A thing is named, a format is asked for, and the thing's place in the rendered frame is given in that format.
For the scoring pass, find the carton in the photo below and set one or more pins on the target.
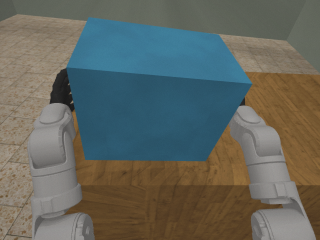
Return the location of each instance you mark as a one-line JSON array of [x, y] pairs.
[[151, 93]]

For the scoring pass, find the robot left forearm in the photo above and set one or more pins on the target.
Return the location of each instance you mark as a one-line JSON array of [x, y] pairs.
[[52, 164]]

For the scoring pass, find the robot left hand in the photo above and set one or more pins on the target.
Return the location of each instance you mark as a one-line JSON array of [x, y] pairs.
[[61, 89]]

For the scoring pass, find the pedestal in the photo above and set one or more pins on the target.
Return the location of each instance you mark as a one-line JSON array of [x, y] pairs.
[[207, 200]]

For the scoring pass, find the robot right hand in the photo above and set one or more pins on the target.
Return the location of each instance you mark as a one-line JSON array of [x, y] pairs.
[[243, 102]]

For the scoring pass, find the robot left upper arm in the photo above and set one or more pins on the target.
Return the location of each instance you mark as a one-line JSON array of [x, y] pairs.
[[75, 226]]

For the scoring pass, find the robot right upper arm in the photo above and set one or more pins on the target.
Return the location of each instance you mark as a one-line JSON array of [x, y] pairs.
[[280, 224]]

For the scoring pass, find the robot right forearm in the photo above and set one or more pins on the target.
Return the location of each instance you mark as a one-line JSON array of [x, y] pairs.
[[265, 161]]

